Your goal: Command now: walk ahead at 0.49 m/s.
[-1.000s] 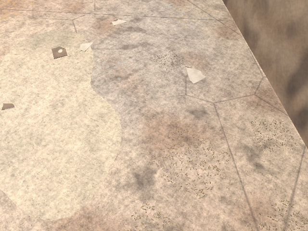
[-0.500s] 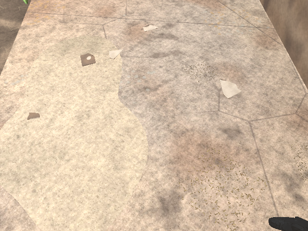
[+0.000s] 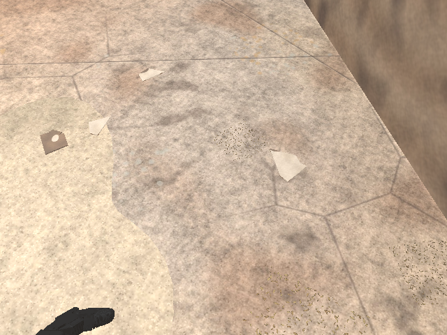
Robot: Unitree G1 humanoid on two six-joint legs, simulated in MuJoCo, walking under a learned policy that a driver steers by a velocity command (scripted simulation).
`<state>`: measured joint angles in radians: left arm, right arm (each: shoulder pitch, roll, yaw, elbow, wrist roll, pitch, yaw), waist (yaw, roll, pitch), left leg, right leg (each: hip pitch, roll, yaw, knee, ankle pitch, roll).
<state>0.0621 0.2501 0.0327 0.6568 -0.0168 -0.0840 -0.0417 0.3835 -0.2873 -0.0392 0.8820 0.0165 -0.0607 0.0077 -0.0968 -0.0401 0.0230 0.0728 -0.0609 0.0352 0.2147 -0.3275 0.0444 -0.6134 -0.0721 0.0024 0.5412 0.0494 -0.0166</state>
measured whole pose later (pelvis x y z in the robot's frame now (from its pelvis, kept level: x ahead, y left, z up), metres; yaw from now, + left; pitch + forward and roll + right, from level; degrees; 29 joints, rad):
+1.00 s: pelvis +0.56 +0.03 +0.01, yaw +0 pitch +2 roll +1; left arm 0.09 0.27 0.04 0.76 -0.01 -0.07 -0.02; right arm 0.36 -0.27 -0.04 0.88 0.01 -0.08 0.01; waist -0.08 -0.05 0.01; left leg 0.00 -0.07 0.05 0.20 -0.23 0.06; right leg -0.65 -0.11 0.03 0.63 0.07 0.01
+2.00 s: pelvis +0.99 +0.05 +0.01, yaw +26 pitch +2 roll -1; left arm 0.07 0.30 0.07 0.80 0.00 -0.07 0.00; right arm 0.28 -0.28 -0.08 0.69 0.00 -0.02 -0.02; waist -0.05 -0.02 0.01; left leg -0.25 -0.10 -0.15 0.39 -0.17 0.07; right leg -0.51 -0.04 0.09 0.62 -0.13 0.06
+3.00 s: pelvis +1.09 +0.05 +0.00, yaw +2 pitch +1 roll +0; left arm 0.14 0.26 0.04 0.71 0.02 0.04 0.00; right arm 0.20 -0.30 -0.06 0.75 -0.01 0.01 -0.02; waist -0.03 0.04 0.04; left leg -0.31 0.06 0.02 0.67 -0.46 -0.05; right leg -0.25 0.02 0.01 0.50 -0.27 -0.03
